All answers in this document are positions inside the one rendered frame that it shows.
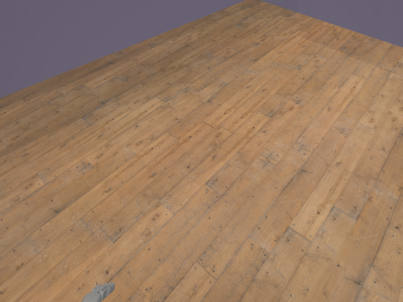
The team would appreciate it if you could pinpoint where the robot left hand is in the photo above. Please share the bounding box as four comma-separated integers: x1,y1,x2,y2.
81,282,115,302

